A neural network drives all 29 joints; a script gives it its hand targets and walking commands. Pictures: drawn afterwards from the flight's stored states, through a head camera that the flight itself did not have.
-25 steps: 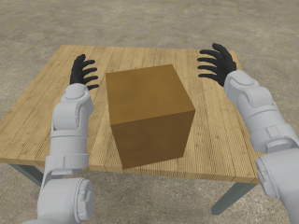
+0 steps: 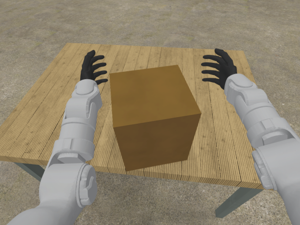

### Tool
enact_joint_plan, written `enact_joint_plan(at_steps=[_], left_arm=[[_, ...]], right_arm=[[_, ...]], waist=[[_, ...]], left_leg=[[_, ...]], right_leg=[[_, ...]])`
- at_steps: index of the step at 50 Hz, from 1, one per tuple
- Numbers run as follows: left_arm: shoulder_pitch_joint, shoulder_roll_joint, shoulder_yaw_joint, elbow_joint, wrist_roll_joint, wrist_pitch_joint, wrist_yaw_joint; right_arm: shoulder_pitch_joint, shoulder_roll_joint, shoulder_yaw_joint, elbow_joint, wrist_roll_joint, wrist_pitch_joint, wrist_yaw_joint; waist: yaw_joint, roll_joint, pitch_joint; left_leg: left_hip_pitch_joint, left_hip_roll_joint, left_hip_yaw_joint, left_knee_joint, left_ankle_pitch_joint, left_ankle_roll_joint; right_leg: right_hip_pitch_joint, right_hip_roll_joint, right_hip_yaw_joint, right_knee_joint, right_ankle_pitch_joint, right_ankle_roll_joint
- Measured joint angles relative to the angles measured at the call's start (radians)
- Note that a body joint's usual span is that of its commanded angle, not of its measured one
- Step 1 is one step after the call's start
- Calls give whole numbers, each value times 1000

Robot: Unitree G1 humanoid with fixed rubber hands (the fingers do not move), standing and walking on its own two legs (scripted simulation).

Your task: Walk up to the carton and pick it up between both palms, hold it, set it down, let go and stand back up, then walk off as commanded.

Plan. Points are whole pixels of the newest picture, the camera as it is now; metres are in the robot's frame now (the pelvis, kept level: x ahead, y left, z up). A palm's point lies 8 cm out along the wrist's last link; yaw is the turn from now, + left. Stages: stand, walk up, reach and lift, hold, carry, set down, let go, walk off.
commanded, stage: reach and lift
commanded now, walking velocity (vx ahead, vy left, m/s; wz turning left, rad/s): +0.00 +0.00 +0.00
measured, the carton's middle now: (151, 120) +0.43 +0.04 +0.01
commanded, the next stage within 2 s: none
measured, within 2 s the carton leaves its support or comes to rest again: neither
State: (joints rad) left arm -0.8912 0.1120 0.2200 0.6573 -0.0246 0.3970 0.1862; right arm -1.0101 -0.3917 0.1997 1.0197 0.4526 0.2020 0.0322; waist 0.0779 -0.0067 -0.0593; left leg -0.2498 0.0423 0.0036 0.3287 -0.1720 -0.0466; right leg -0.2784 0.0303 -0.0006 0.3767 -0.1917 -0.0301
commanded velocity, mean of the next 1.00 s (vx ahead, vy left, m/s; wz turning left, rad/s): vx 0.00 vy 0.00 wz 0.00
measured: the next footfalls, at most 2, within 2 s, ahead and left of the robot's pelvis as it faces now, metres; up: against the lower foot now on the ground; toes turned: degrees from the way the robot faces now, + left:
none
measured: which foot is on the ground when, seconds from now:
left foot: down 0.00-1.00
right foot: down 0.00-1.00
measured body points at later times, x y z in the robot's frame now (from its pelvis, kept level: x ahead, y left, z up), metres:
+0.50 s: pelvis +0.01 +0.00 +0.00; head +0.04 +0.00 +0.45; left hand +0.42 +0.22 +0.09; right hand +0.47 -0.14 +0.10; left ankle -0.01 +0.15 -0.75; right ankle -0.01 -0.09 -0.75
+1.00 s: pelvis +0.02 +0.00 +0.00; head +0.05 +0.00 +0.45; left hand +0.42 +0.20 +0.08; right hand +0.47 -0.11 +0.09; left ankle -0.01 +0.15 -0.75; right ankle -0.01 -0.09 -0.75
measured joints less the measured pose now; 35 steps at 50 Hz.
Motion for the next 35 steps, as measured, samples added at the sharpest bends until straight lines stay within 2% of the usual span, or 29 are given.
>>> enact_joint_plan(at_steps=[5, 10, 12, 17, 21, 35], left_arm=[[2, 0, 7, 93, 0, -116, -18], [10, 0, 9, 260, 0, -212, -35], [34, 1, 9, 293, 0, -250, -36], [104, 1, 9, 316, 0, -360, -36], [136, 1, 9, 317, 0, -428, -35], [142, -1, -15, 363, 0, -506, -34]], right_arm=[[43, 37, 0, 43, -29, -67, 0], [60, 83, -3, 90, -79, -136, -1], [62, 100, -18, 103, -97, -171, -2], [62, 124, -63, 159, -136, -246, -2], [67, 125, -65, 212, -138, -281, -1], [74, 132, -65, 236, -133, -326, -1]], waist=[[10, 0, 0], [14, 0, 8], [14, 0, 12], [14, 0, -10], [14, 2, -40], [14, 10, -66]], left_leg=[[0, 0, 0, 0, 0, 0], [-3, 1, 0, 6, -1, 0], [-9, 2, 0, 11, -4, 0], [-45, 6, 0, 30, -15, -1], [-71, 7, 0, 40, -23, -2], [-87, 11, 1, 47, -35, -3]], right_leg=[[0, 0, 0, -1, 1, 0], [0, 1, 0, -1, 1, 0], [-4, 2, 0, -1, 1, 0], [-31, 6, 0, -1, 0, 0], [-53, 7, 0, -1, -3, 0], [-65, 10, 0, -1, -15, 0]])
